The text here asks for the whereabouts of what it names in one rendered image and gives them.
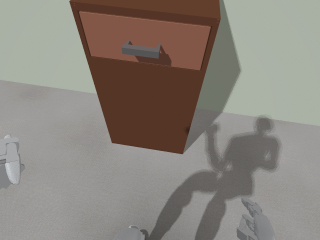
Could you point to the handle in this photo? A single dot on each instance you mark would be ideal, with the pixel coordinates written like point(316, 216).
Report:
point(142, 51)

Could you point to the left robot hand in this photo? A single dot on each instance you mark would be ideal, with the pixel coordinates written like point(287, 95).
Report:
point(11, 168)

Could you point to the cabinet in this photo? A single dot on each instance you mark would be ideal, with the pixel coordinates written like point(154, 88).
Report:
point(148, 105)

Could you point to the robot left shin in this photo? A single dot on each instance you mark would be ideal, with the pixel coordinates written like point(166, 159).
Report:
point(134, 226)

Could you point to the drawer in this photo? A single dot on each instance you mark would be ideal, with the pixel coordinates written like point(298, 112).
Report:
point(182, 44)

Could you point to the robot left thigh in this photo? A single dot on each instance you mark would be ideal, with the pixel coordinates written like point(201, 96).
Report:
point(130, 234)

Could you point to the right robot hand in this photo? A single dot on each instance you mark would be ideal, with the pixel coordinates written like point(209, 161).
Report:
point(259, 228)

